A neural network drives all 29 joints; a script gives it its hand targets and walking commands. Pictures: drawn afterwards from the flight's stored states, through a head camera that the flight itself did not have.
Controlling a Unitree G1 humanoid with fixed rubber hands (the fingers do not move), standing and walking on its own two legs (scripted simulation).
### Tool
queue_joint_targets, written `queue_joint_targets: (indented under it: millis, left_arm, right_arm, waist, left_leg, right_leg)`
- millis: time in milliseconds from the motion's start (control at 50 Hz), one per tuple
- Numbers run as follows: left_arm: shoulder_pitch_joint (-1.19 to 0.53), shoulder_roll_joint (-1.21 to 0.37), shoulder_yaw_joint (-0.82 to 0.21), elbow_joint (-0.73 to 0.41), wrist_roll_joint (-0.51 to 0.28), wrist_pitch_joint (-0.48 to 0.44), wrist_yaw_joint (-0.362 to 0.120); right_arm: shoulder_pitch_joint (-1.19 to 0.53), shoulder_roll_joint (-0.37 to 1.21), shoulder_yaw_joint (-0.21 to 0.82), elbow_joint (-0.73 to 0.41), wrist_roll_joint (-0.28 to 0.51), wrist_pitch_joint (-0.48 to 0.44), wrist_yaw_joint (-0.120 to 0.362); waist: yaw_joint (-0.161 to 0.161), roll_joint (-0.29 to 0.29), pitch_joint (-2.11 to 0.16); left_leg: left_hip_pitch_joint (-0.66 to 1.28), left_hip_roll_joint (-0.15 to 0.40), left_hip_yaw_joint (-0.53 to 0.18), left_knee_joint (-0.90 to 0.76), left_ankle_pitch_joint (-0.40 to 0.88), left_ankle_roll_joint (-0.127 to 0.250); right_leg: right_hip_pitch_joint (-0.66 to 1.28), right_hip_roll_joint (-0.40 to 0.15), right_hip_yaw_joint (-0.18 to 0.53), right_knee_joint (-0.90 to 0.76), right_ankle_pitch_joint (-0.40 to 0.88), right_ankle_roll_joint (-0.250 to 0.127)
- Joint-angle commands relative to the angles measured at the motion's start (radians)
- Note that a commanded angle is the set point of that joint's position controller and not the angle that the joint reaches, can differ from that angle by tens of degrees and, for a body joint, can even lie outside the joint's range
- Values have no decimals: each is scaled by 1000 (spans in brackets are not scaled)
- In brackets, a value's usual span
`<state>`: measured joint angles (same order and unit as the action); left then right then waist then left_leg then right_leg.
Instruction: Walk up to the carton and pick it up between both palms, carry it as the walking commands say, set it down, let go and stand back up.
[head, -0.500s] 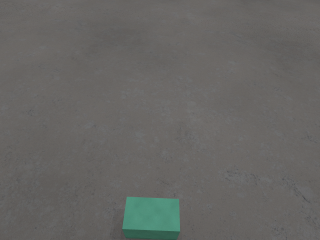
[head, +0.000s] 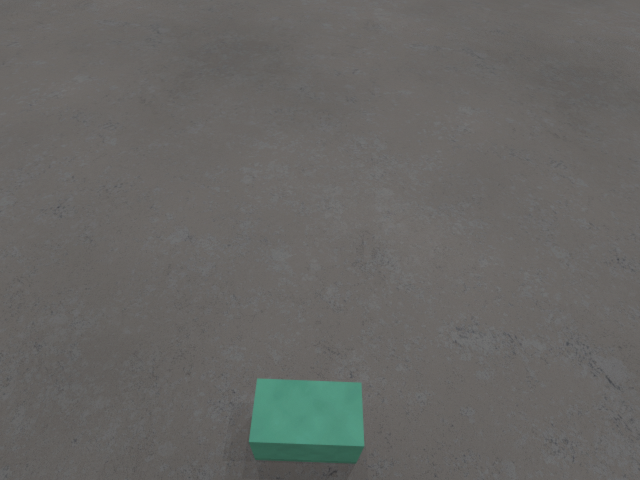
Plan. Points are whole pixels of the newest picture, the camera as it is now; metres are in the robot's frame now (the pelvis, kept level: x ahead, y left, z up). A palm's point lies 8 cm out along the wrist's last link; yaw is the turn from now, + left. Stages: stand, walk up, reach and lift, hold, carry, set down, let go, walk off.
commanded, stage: reach and lift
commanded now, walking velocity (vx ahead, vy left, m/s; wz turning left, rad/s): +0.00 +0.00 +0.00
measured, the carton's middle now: (307, 421) +0.40 +0.01 -0.67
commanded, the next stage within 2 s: none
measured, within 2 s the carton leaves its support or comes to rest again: neither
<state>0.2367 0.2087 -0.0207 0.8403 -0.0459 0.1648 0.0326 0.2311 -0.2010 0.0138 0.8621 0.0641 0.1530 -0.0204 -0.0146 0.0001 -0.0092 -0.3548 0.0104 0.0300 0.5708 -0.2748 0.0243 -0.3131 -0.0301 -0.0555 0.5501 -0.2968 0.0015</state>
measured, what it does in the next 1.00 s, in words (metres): lowers itself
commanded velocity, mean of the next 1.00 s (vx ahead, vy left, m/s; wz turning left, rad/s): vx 0.00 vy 0.00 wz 0.00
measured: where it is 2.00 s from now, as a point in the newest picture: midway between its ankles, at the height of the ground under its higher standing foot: outside the picture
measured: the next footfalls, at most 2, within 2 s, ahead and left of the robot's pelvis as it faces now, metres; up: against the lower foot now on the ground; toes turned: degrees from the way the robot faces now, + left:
none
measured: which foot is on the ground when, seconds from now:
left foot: down 0.00-1.00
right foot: down 0.00-1.00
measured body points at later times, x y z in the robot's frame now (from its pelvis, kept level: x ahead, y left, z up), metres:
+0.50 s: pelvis -0.01 -0.01 -0.04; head +0.11 +0.00 +0.39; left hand +0.19 +0.23 -0.17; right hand +0.18 -0.23 -0.16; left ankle +0.01 +0.11 -0.73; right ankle -0.01 -0.13 -0.73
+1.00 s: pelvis -0.08 -0.01 -0.09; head +0.11 +0.01 +0.31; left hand +0.31 +0.23 -0.18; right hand +0.30 -0.23 -0.18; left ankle +0.01 +0.11 -0.73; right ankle -0.01 -0.13 -0.73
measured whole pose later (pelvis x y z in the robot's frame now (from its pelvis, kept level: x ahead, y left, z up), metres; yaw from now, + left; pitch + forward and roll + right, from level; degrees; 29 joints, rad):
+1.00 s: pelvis -0.08 -0.01 -0.09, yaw +0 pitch +21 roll -1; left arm -0.68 0.32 0.20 0.79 -0.02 0.37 -0.10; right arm -0.61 -0.20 -0.21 0.67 0.06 0.40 -0.05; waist 0.00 -0.02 0.08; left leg -1.13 0.01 -0.02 1.11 -0.35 -0.01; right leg -1.10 0.00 -0.01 1.11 -0.38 0.01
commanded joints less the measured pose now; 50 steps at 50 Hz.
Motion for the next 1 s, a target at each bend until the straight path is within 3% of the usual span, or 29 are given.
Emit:
queue_joint_targets:
  millis: [0,60,100,140,200,340,420,500,580,680,820,980]
  left_arm:
    - [-352,159,14,-249,-13,213,-6]
    - [-132,83,-11,-204,-20,464,-23]
    - [-46,30,-9,-192,0,545,-30]
    - [-39,27,8,-247,34,520,-38]
    - [-163,52,54,-365,87,449,-47]
    - [-211,73,125,-469,114,270,-78]
    - [-188,55,127,-475,93,240,-84]
    - [-229,70,150,-461,81,233,-98]
    - [-375,136,190,-444,78,235,-123]
    - [-673,188,191,-401,47,248,-142]
    - [-911,211,198,-223,21,255,-146]
    - [-1149,271,259,-117,28,157,-132]
  right_arm:
    - [-329,-153,-11,-258,25,217,1]
    - [-101,-108,-28,-213,3,468,17]
    - [-48,-78,-30,-207,-7,544,32]
    - [-66,-68,-69,-269,-45,523,46]
    - [-150,-49,-101,-377,-100,457,62]
    - [-180,-37,-135,-471,-139,273,66]
    - [-165,-31,-142,-479,-105,245,57]
    - [-211,-27,-129,-514,-79,247,52]
    - [-320,-16,-121,-552,-56,272,33]
    - [-554,-60,-142,-520,-28,299,10]
    - [-800,-86,-190,-362,-3,300,-26]
    - [-1052,-119,-251,-252,3,198,-29]
  waist:
    - [11,22,-53]
    - [12,8,7]
    - [16,-25,-52]
    - [36,-3,-139]
    - [42,5,-155]
    - [4,36,-371]
    - [-4,40,-466]
    - [12,8,-413]
    - [27,-11,-333]
    - [15,18,-320]
    - [7,17,-377]
    - [28,22,-538]
  left_leg:
    - [-100,26,9,-58,-271,25]
    - [-49,8,-8,-37,-73,8]
    - [-1,-2,-51,-25,108,10]
    - [27,-15,-57,-25,267,-5]
    - [4,-21,-46,8,327,-4]
    - [-58,-17,-79,241,585,-29]
    - [-97,-20,-79,302,553,-35]
    - [-219,-32,-53,309,303,-27]
    - [-342,-31,-21,315,46,-20]
    - [-374,-30,-7,345,-127,-23]
    - [-421,-29,-3,378,-134,-21]
    - [-468,-30,-15,396,-70,-23]
  right_leg:
    - [-115,5,-36,-12,-225,-34]
    - [-151,36,21,-31,-83,-48]
    - [-119,44,45,-30,76,-51]
    - [-16,71,45,-5,240,-24]
    - [-58,65,63,25,301,-7]
    - [-309,67,52,236,423,14]
    - [-353,75,34,287,403,14]
    - [-365,64,31,299,256,11]
    - [-388,47,41,294,39,17]
    - [-448,46,33,318,-171,13]
    - [-511,47,22,360,-184,16]
    - [-586,58,16,405,-120,29]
